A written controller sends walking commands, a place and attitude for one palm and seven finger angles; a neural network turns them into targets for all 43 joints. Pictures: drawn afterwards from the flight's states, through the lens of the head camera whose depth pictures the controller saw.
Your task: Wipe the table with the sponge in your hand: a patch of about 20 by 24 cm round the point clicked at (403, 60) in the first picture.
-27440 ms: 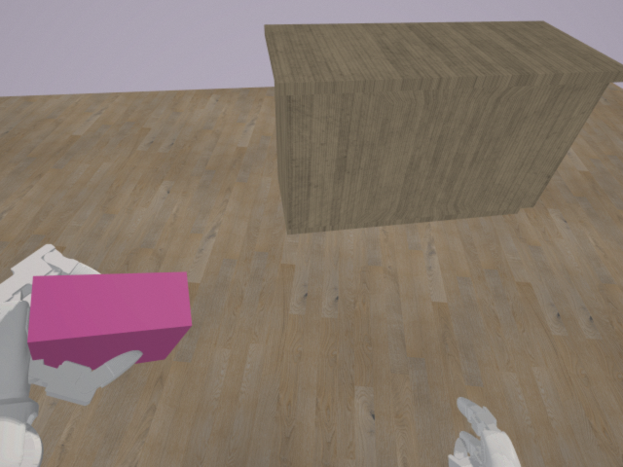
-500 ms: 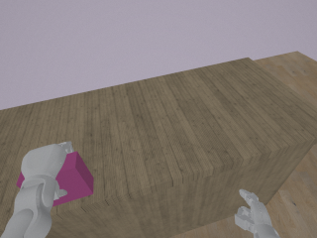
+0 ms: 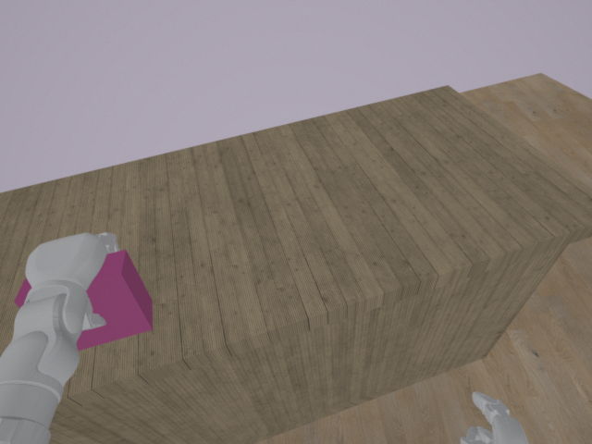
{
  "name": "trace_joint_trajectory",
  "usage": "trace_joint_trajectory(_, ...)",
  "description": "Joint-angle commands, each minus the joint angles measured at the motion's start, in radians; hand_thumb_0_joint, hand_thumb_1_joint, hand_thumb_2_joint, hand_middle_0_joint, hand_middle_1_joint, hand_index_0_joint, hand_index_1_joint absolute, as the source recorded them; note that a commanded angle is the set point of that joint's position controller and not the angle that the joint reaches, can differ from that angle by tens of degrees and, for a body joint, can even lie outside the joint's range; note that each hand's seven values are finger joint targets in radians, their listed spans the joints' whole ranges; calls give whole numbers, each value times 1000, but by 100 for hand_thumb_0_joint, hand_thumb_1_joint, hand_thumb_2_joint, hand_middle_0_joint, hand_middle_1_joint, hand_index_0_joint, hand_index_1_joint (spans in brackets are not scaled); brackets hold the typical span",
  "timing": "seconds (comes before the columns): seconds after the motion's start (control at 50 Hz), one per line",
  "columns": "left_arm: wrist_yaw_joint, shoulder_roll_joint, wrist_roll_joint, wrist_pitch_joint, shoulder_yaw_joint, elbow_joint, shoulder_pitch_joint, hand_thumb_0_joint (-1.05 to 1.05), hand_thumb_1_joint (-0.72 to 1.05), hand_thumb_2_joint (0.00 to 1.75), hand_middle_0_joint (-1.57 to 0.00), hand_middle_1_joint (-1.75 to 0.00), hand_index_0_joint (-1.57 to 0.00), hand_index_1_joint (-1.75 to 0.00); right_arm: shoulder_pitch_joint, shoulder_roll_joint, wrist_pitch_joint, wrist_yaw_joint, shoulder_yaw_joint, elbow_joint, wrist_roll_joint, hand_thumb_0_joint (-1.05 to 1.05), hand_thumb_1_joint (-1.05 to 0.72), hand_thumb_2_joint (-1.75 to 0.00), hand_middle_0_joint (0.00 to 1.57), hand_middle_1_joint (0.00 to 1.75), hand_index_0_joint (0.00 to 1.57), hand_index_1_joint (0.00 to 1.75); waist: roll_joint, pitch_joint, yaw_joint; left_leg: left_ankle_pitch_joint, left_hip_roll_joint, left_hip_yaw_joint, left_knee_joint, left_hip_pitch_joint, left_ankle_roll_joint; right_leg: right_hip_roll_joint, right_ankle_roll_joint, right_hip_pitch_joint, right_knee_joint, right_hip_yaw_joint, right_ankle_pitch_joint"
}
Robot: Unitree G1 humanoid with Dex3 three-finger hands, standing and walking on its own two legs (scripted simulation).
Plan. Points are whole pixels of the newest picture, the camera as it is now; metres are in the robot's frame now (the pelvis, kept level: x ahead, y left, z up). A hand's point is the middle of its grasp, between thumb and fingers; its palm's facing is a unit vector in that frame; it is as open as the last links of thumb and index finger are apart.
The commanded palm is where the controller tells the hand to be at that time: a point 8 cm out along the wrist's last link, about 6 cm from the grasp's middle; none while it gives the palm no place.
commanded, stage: wipe forward along the first lane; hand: left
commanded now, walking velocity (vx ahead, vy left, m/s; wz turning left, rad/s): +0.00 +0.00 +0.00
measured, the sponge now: (98, 311) +0.27 +0.34 +0.03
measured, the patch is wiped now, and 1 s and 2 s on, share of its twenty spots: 0.10 0.20 0.40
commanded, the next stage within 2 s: slide across to the middle lane in 0.86 s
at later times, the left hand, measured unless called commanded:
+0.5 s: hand (89, 258) +0.33 +0.36 +0.08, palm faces -0.13 +0.01 -0.99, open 9.9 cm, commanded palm +0.33 +0.36 +0.11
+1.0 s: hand (90, 231) +0.38 +0.39 +0.08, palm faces -0.14 +0.01 -0.99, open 9.9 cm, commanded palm +0.37 +0.37 +0.12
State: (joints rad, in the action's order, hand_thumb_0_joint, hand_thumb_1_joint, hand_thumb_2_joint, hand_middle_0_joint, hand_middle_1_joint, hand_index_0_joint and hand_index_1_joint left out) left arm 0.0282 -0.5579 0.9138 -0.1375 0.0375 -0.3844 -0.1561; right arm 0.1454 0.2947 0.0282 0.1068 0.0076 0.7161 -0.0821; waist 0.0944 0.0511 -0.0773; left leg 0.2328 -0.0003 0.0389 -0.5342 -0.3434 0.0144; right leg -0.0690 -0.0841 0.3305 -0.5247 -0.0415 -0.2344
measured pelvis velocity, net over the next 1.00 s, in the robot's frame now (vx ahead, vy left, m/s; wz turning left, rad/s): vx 0.01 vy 0.03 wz -0.02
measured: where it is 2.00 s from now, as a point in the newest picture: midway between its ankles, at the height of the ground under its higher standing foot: outside the picture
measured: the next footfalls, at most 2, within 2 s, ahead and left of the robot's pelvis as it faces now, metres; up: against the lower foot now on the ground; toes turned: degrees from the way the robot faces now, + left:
none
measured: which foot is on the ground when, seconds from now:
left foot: down 0.00-1.00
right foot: down 0.00-1.00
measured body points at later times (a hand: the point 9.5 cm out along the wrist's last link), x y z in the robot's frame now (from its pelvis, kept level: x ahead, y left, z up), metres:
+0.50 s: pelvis -0.01 +0.01 -0.01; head +0.01 -0.03 +0.44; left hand +0.33 +0.36 +0.13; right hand +0.13 -0.26 -0.13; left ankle +0.03 +0.13 -0.73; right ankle +0.02 -0.06 -0.73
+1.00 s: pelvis +0.01 +0.03 +0.00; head +0.04 +0.01 +0.45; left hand +0.39 +0.38 +0.13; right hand +0.12 -0.24 -0.13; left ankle +0.03 +0.13 -0.73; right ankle +0.02 -0.06 -0.73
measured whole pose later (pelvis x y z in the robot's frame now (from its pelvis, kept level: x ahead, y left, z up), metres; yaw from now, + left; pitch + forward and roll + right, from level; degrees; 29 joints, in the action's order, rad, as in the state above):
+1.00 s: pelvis +0.01 +0.03 +0.00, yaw -1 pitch +9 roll -1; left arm 0.07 -0.65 1.00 -0.03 0.05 -0.88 -0.56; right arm 0.22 0.29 0.08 0.09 0.01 0.71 -0.10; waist 0.06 0.10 -0.01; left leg 0.24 -0.03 0.05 -0.57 -0.48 0.03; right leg -0.06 -0.04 0.45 -0.51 -0.02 -0.22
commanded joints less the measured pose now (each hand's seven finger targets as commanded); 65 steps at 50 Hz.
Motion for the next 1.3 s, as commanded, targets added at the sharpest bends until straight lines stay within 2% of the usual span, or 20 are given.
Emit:
trace_joint_trajectory(0.0, 60, -257, 34, -10, 95, -19, -249, 0, 10, 130, -120, -160, -120, -160, -118, 121, -48, 3, 35, -149, 1, 0, -90, -90, 20, 30, 20, 30, -158, 116, 24, 37, -56, 0, 29, -47, 44, 69, 38, -65, 151, 184, -38)
trace_joint_trajectory(0.04, 64, -319, 30, -2, 137, -26, -294, 0, 10, 130, -120, -160, -120, -160, -117, 126, -48, 6, 36, -145, -1, 0, -90, -90, 20, 30, 20, 30, -156, 131, 25, 41, -54, 1, 22, -53, 43, 73, 36, -80, 152, 210, -46)
trace_joint_trajectory(0.1, 61, -301, 45, 2, 98, -90, -351, 0, 10, 130, -120, -160, -120, -160, -98, 125, -43, 7, 33, -142, -3, 0, -90, -90, 20, 30, 20, 30, -147, 94, 41, 73, -56, 0, 23, -76, 46, 70, 40, -38, 161, 189, -105)
trace_joint_trajectory(0.18, 60, -305, 57, 23, 88, -133, -403, 0, 10, 130, -120, -160, -120, -160, -72, 124, -42, 6, 35, -144, -5, 0, -90, -90, 20, 30, 20, 30, -114, 130, 44, 81, -54, 5, 19, -93, 46, 73, 34, -44, 147, 186, -112)
trace_joint_trajectory(0.24, 66, -376, 44, 39, 155, -146, -405, 0, 10, 130, -120, -160, -120, -160, -72, 130, -36, 8, 37, -148, -5, 0, -90, -90, 20, 30, 20, 30, -138, 170, 32, 69, -53, 12, 10, -114, 46, 77, 34, -87, 133, 209, -78)
trace_joint_trajectory(0.28, 67, -334, 50, 43, 101, -180, -459, 0, 10, 130, -120, -160, -120, -160, -55, 125, -34, 8, 33, -146, -8, 0, -90, -90, 20, 30, 20, 30, -130, 137, 53, 93, -53, 7, 13, -129, 48, 76, 40, -49, 138, 182, -108)
trace_joint_trajectory(0.32, 70, -354, 59, 43, 107, -216, -472, 0, 10, 130, -120, -160, -120, -160, -52, 128, -32, 7, 33, -143, -9, 0, -90, -90, 20, 30, 20, 30, -119, 130, 52, 110, -52, 8, 12, -135, 48, 76, 38, -32, 147, 191, -145)
trace_joint_trajectory(0.34, 70, -376, 60, 54, 127, -209, -504, 0, 10, 130, -120, -160, -120, -160, -51, 130, -33, 8, 35, -141, -10, 0, -90, -90, 20, 30, 20, 30, -115, 145, 53, 102, -50, 10, 12, -131, 49, 73, 34, -33, 143, 195, -138)
trace_joint_trajectory(0.38, 69, -326, 74, 54, 69, -235, -540, 0, 10, 130, -120, -160, -120, -160, -33, 127, -32, 7, 33, -141, -10, 0, -90, -90, 20, 30, 20, 30, -112, 139, 68, 110, -50, 5, 15, -130, 52, 71, 39, -8, 141, 166, -140)
trace_joint_trajectory(0.44, 76, -355, 81, 68, 96, -258, -573, 0, 10, 130, -120, -160, -120, -160, -22, 128, -31, 7, 38, -132, -10, 0, -90, -90, 20, 30, 20, 30, -101, 170, 64, 99, -46, 7, 14, -121, 52, 67, 33, -9, 135, 171, -125)
trace_joint_trajectory(0.48, 80, -328, 81, 70, 64, -277, -590, 0, 10, 130, -120, -160, -120, -160, -7, 127, -27, 7, 38, -134, -11, 0, -90, -90, 20, 30, 20, 30, -123, 178, 76, 99, -42, 3, 10, -129, 52, 72, 39, -14, 130, 157, -107)
trace_joint_trajectory(0.54, 89, -377, 79, 83, 115, -301, -606, 0, 10, 130, -120, -160, -120, -160, 3, 134, -23, 7, 41, -121, -11, 0, -90, -90, 20, 30, 20, 30, -144, 203, 73, 73, -40, 6, 8, -134, 53, 66, 37, -27, 119, 159, -59)
trace_joint_trajectory(0.58, 93, -340, 82, 81, 81, -316, -593, 0, 10, 130, -120, -160, -120, -160, 16, 131, -19, 2, 42, -124, -10, 0, -90, -90, 20, 30, 20, 30, -124, 219, 73, 53, -39, -1, 4, -131, 53, 72, 39, -41, 108, 147, -7)
trace_joint_trajectory(0.64, 96, -373, 86, 76, 105, -333, -618, 0, 10, 130, -120, -160, -120, -160, 10, 136, -11, 1, 39, -119, -11, 0, -90, -90, 20, 30, 20, 30, -116, 216, 73, 36, -40, 0, 14, -131, 54, 66, 36, -40, 109, 142, 18)
trace_joint_trajectory(0.9, 94, -370, 113, 78, 73, -414, -701, 0, 10, 130, -120, -160, -120, -160, 54, 144, 10, -6, 41, -111, -11, 0, -90, -90, 20, 30, 20, 30, -125, 217, 96, -11, -29, -1, 28, -90, 56, 54, 36, -2, 112, 92, 57)
trace_joint_trajectory(0.94, 95, -387, 108, 84, 98, -404, -689, 0, 10, 130, -120, -160, -120, -160, 46, 146, 13, -6, 41, -114, -12, 0, -90, -90, 20, 30, 20, 30, -106, 247, 79, -36, -30, 4, 37, -78, 55, 51, 29, -17, 109, 92, 73)
trace_joint_trajectory(1.0, 95, -286, 107, 81, 10, -349, -720, 0, 10, 130, -120, -160, -120, -160, 44, 132, 13, -13, 45, -124, -13, 0, -90, -90, 20, 30, 20, 30, -58, 265, 88, -56, -23, 10, 44, -11, 51, 49, 27, 6, 112, 74, 60)
trace_joint_trajectory(1.04, 100, -285, 90, 82, 25, -301, -752, 0, 10, 130, -120, -160, -120, -160, 24, 129, 9, -10, 44, -122, -16, 0, -90, -90, 20, 30, 20, 30, -48, 279, 84, -82, -17, 20, 56, 27, 50, 46, 22, 10, 116, 73, 67)
trace_joint_trajectory(1.14, 124, -150, 41, 58, -55, -161, -782, 0, 10, 130, -120, -160, -120, -160, -16, 111, -3, -13, 48, -122, -19, 0, -90, -90, 20, 30, 20, 30, -42, 294, 89, -128, -4, 57, 84, 139, 37, 40, 17, 31, 119, 48, 73)
trace_joint_trajectory(1.28, 116, -53, 58, -75, -154, -138, -806, 0, 10, 130, -120, -160, -120, -160, -60, 106, 3, -22, 31, -114, -13, 0, -90, -90, 20, 30, 20, 30, -49, 278, 91, -169, -4, 79, 107, 188, 9, 41, 12, 15, 117, 23, 97)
